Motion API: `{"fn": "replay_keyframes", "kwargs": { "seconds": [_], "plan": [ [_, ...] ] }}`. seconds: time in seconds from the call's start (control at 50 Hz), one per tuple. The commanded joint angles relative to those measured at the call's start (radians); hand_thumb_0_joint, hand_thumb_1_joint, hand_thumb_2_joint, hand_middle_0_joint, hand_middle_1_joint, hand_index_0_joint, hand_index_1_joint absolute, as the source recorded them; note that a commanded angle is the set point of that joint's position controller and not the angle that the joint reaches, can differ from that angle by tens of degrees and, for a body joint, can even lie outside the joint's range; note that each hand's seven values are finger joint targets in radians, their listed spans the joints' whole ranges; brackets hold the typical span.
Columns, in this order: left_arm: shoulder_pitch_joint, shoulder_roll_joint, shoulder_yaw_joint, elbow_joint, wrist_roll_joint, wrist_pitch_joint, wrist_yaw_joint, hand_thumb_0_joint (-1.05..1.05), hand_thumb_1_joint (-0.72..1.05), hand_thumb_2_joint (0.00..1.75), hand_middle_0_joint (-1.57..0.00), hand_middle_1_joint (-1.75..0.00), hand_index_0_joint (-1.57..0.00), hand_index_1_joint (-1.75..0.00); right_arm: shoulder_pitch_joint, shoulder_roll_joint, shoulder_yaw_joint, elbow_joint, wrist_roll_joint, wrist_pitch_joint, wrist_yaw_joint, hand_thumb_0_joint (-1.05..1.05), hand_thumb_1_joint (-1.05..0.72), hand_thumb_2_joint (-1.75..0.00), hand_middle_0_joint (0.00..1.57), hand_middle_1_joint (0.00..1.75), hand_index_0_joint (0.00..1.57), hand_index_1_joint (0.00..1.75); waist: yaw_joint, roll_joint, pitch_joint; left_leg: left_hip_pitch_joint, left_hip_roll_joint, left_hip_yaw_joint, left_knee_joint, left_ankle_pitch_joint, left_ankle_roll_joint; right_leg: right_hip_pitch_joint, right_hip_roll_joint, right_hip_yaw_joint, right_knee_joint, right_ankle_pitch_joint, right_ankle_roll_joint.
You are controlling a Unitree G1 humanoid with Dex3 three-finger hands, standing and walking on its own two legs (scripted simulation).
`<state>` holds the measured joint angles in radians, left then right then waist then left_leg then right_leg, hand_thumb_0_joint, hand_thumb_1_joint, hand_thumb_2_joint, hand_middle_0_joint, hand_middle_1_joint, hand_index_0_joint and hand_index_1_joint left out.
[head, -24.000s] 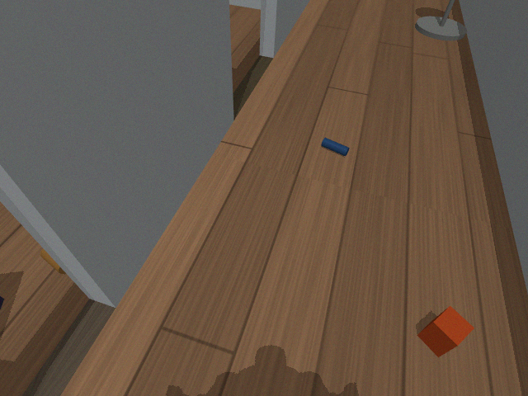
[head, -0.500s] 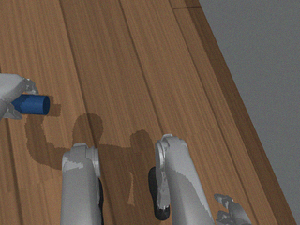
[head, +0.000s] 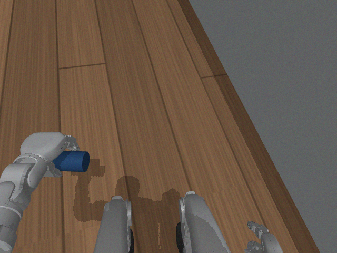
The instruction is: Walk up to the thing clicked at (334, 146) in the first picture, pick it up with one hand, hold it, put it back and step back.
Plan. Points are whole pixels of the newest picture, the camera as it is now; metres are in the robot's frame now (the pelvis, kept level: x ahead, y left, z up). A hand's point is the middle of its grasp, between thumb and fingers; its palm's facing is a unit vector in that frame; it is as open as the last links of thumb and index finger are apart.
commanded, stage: lift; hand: left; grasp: from above
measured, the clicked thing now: (56, 160) +0.37 +0.26 -0.10
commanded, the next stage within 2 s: hold in 0.66 s
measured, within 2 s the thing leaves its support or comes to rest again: neither
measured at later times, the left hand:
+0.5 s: hand (42, 143) +0.35 +0.23 +0.05, palm faces -0.45 -0.02 -0.89, open 8.3 cm
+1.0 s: hand (33, 122) +0.37 +0.23 +0.10, palm faces -0.48 -0.02 -0.88, open 8.2 cm
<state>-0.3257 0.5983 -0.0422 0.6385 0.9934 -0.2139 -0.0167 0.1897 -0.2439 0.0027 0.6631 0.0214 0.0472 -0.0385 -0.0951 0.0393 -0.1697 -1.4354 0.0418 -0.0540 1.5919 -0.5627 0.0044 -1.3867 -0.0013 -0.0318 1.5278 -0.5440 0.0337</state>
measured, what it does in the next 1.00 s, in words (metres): rises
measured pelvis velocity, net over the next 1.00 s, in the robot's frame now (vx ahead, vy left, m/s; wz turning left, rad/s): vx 0.07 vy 0.01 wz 0.00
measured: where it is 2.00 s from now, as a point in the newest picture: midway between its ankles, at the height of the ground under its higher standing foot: outside the picture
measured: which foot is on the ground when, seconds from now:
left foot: down 0.00-1.00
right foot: down 0.00-1.00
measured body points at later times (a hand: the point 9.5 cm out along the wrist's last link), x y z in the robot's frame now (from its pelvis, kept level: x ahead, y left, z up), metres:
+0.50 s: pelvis +0.03 +0.00 +0.12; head +0.09 +0.01 +0.57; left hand +0.37 +0.23 +0.10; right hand +0.13 -0.26 +0.00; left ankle +0.08 +0.12 -0.55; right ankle +0.09 -0.14 -0.55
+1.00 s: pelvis +0.07 +0.01 +0.16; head +0.11 +0.01 +0.61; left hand +0.39 +0.23 +0.15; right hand +0.18 -0.26 +0.05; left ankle +0.08 +0.12 -0.55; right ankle +0.09 -0.14 -0.55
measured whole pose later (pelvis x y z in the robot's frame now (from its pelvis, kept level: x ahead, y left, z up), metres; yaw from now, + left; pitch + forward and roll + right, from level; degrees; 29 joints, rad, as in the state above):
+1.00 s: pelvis +0.07 +0.01 +0.16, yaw +0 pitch +8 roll -1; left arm -0.27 0.45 -0.18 0.73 1.05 -0.16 0.02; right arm 0.24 -0.24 -0.04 0.72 0.04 0.01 -0.06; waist -0.03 0.02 -0.08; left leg -0.57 0.03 0.03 0.79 -0.37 0.01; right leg -0.55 -0.02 0.02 0.75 -0.34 0.04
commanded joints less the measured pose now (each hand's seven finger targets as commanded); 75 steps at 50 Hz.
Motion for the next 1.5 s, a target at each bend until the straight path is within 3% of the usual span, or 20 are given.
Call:
{"fn": "replay_keyframes", "kwargs": {
  "seconds": [0.0, 0.04, 0.08, 0.1, 0.2, 0.22, 0.32, 0.36, 0.42, 0.46, 0.48, 0.5, 0.6, 0.88, 0.98, 1.14, 1.3, 1.38, 1.42, 1.48],
  "plan": [
    [-0.294, 0.248, 0.112, -0.152, -0.004, 0.004, 0.070, 0.00, 0.69, 0.50, -1.03, -0.44, -1.05, -0.43, 0.053, -0.164, -0.068, -0.070, 0.003, -0.049, -0.025, 0.00, -0.91, -0.90, 0.20, 0.30, 0.20, 0.30, -0.002, 0.097, -0.360, 0.421, -0.027, -0.005, -0.378, -0.009, 0.020, 0.303, 0.035, 0.004, -0.328, 0.028, -0.048],
    [-0.290, 0.201, 0.074, -0.130, -0.005, 0.002, 0.078, 0.00, 0.68, 0.49, -1.02, -0.44, -1.03, -0.43, 0.048, -0.160, -0.068, -0.069, 0.005, -0.061, -0.027, 0.00, -0.91, -0.90, 0.20, 0.30, 0.20, 0.30, -0.003, 0.099, -0.322, 0.458, -0.026, -0.008, -0.436, -0.042, 0.018, 0.334, 0.037, 0.007, -0.377, 0.010, -0.046],
    [-0.299, 0.207, 0.082, -0.125, 0.001, 0.000, 0.090, 0.00, 0.67, 0.48, -1.00, -0.46, -1.02, -0.43, 0.052, -0.164, -0.070, -0.065, 0.006, -0.071, -0.028, 0.00, -0.91, -0.90, 0.20, 0.30, 0.20, 0.30, 0.005, 0.095, -0.312, 0.503, -0.027, -0.009, -0.484, -0.051, 0.016, 0.373, 0.039, 0.012, -0.422, 0.001, -0.047],
    [-0.308, 0.184, 0.063, -0.123, 0.006, -0.002, 0.094, 0.00, 0.65, 0.48, -0.99, -0.46, -1.01, -0.44, 0.053, -0.161, -0.072, -0.058, 0.004, -0.075, -0.029, 0.00, -0.91, -0.90, 0.20, 0.30, 0.20, 0.30, 0.002, 0.110, -0.313, 0.534, -0.027, -0.001, -0.497, -0.031, 0.012, 0.388, 0.039, 0.016, -0.441, 0.022, -0.048],
    [-0.331, 0.178, 0.050, -0.118, 0.033, -0.008, 0.124, 0.00, 0.65, 0.51, -0.98, -0.49, -1.00, -0.47, 0.061, -0.158, -0.076, -0.036, 0.005, -0.098, -0.030, 0.00, -0.91, -0.90, 0.20, 0.30, 0.20, 0.30, 0.018, 0.126, -0.318, 0.663, -0.032, 0.005, -0.578, 0.037, 0.001, 0.475, 0.041, 0.018, -0.520, 0.066, -0.048],
    [-0.342, 0.147, 0.026, -0.114, 0.034, -0.006, 0.133, 0.00, 0.65, 0.52, -0.98, -0.49, -1.00, -0.47, 0.055, -0.155, -0.076, -0.039, 0.005, -0.103, -0.028, 0.00, -0.91, -0.90, 0.20, 0.30, 0.20, 0.30, 0.016, 0.124, -0.302, 0.681, -0.032, 0.005, -0.599, 0.033, 0.001, 0.488, 0.042, 0.014, -0.537, 0.068, -0.046],
    [-0.347, 0.162, 0.038, -0.084, 0.050, 0.020, 0.171, 0.00, 0.65, 0.57, -0.98, -0.53, -1.01, -0.51, 0.072, -0.160, -0.082, -0.023, 0.011, -0.113, -0.023, 0.00, -0.91, -0.90, 0.20, 0.30, 0.20, 0.30, 0.030, 0.089, -0.279, 0.764, -0.036, 0.022, -0.668, 0.119, -0.001, 0.585, 0.041, 0.020, -0.618, 0.132, -0.046],
    [-0.358, 0.133, 0.012, -0.072, 0.049, 0.035, 0.175, 0.00, 0.69, 0.58, -1.02, -0.52, -1.04, -0.50, 0.066, -0.157, -0.082, -0.025, 0.014, -0.116, -0.019, 0.00, -0.91, -0.90, 0.20, 0.30, 0.20, 0.30, 0.026, 0.084, -0.245, 0.789, -0.039, 0.028, -0.704, 0.118, -0.002, 0.610, 0.042, 0.020, -0.654, 0.135, -0.044],
    [-0.320, 0.095, -0.011, -0.037, 0.043, 0.057, 0.169, 0.00, 0.68, 0.55, -1.00, -0.53, -1.03, -0.50, 0.064, -0.153, -0.084, -0.025, 0.017, -0.118, -0.016, 0.00, -0.91, -0.90, 0.20, 0.30, 0.20, 0.30, 0.036, 0.049, -0.218, 0.819, -0.042, 0.033, -0.743, 0.147, -0.002, 0.663, 0.042, 0.024, -0.698, 0.155, -0.043],
    [-0.280, 0.111, 0.003, -0.028, 0.044, 0.070, 0.160, 0.00, 0.67, 0.55, -0.99, -0.53, -1.02, -0.51, 0.069, -0.153, -0.089, -0.024, 0.018, -0.117, -0.016, 0.00, -0.91, -0.90, 0.20, 0.30, 0.20, 0.30, 0.052, 0.050, -0.240, 0.866, -0.043, 0.036, -0.760, 0.228, -0.005, 0.709, 0.041, 0.026, -0.713, 0.223, -0.046],
    [-0.288, 0.091, -0.009, -0.031, 0.037, 0.073, 0.151, 0.00, 0.67, 0.54, -0.99, -0.53, -1.02, -0.50, 0.071, -0.154, -0.091, -0.028, 0.018, -0.118, -0.016, 0.00, -0.91, -0.90, 0.20, 0.30, 0.20, 0.30, 0.040, 0.037, -0.243, 0.883, -0.040, 0.032, -0.767, 0.252, -0.006, 0.721, 0.043, 0.024, -0.718, 0.242, -0.045],
    [-0.292, 0.092, -0.014, -0.044, 0.034, 0.073, 0.143, 0.00, 0.68, 0.55, -1.00, -0.52, -1.03, -0.50, 0.072, -0.150, -0.091, -0.028, 0.018, -0.117, -0.017, 0.00, -0.91, -0.90, 0.20, 0.30, 0.20, 0.30, 0.050, 0.039, -0.247, 0.899, -0.041, 0.035, -0.775, 0.282, -0.006, 0.745, 0.042, 0.025, -0.730, 0.268, -0.045],
    [-0.286, 0.088, -0.012, -0.068, 0.010, 0.067, 0.108, 0.00, 0.70, 0.54, -1.02, -0.51, -1.05, -0.48, 0.062, -0.145, -0.090, -0.045, 0.018, -0.110, -0.023, 0.00, -0.91, -0.90, 0.20, 0.30, 0.20, 0.30, 0.050, 0.027, -0.211, 0.937, -0.047, 0.048, -0.833, 0.271, 0.000, 0.800, 0.039, 0.032, -0.795, 0.261, -0.044],
    [-0.311, 0.087, -0.015, -0.130, 0.043, 0.048, 0.103, 0.00, 0.76, 0.55, -1.06, -0.49, -1.10, -0.45, 0.071, -0.154, -0.100, -0.030, 0.016, -0.084, -0.028, 0.00, -0.90, -0.90, 0.20, 0.30, 0.20, 0.30, 0.057, 0.045, -0.239, 1.115, -0.043, 0.054, -0.899, 0.521, -0.010, 0.905, 0.039, 0.028, -0.853, 0.453, -0.047],
    [-0.283, 0.063, -0.032, -0.119, 0.029, 0.061, 0.074, 0.00, 0.77, 0.55, -1.07, -0.46, -1.10, -0.43, 0.058, -0.154, -0.102, -0.035, 0.019, -0.070, -0.024, 0.00, -0.89, -0.89, 0.20, 0.30, 0.20, 0.30, 0.057, 0.033, -0.204, 1.134, -0.043, 0.059, -0.931, 0.527, -0.011, 0.932, 0.042, 0.024, -0.883, 0.456, -0.048],
    [-0.236, 0.076, -0.016, -0.159, 0.013, 0.043, 0.019, 0.00, 0.76, 0.55, -1.09, -0.42, -1.11, -0.40, 0.024, -0.149, -0.096, -0.072, 0.019, -0.052, -0.030, 0.00, -0.90, -0.90, 0.20, 0.30, 0.20, 0.30, 0.075, 0.016, -0.192, 1.140, -0.050, 0.066, -0.946, 0.552, -0.004, 0.983, 0.039, 0.031, -0.907, 0.487, -0.046],
    [-0.251, 0.092, 0.016, -0.205, 0.019, 0.030, 0.039, 0.00, 0.77, 0.59, -1.11, -0.43, -1.12, -0.41, 0.010, -0.155, -0.097, -0.092, 0.019, -0.039, -0.030, 0.00, -0.90, -0.90, 0.20, 0.30, 0.20, 0.30, 0.076, 0.025, -0.183, 1.157, -0.051, 0.073, -0.961, 0.528, -0.003, 0.986, 0.036, 0.035, -0.919, 0.472, -0.045],
    [-0.251, 0.076, -0.003, -0.202, 0.033, 0.046, 0.047, 0.00, 0.80, 0.58, -1.12, -0.42, -1.14, -0.40, 0.004, -0.152, -0.095, -0.087, 0.019, -0.035, -0.030, 0.00, -0.90, -0.90, 0.20, 0.30, 0.20, 0.30, 0.069, 0.010, -0.180, 1.154, -0.056, 0.077, -0.961, 0.528, 0.003, 1.002, 0.033, 0.041, -0.928, 0.487, -0.038],
    [-0.235, 0.091, 0.011, -0.200, 0.034, 0.052, 0.043, 0.00, 0.77, 0.58, -1.12, -0.40, -1.13, -0.39, -0.003, -0.150, -0.095, -0.090, 0.022, -0.032, -0.031, 0.00, -0.90, -0.90, 0.20, 0.30, 0.20, 0.30, 0.085, 0.015, -0.171, 1.155, -0.058, 0.080, -0.974, 0.511, 0.003, 1.007, 0.032, 0.040, -0.937, 0.466, -0.039],
    [-0.239, 0.074, -0.007, -0.226, 0.025, 0.055, 0.028, 0.00, 0.78, 0.55, -1.10, -0.44, -1.12, -0.41, -0.016, -0.150, -0.094, -0.098, 0.023, -0.030, -0.030, 0.00, -0.90, -0.90, 0.20, 0.30, 0.20, 0.30, 0.078, 0.012, -0.155, 1.161, -0.057, 0.080, -0.995, 0.461, 0.004, 1.001, 0.034, 0.041, -0.952, 0.420, -0.041]
  ]
}}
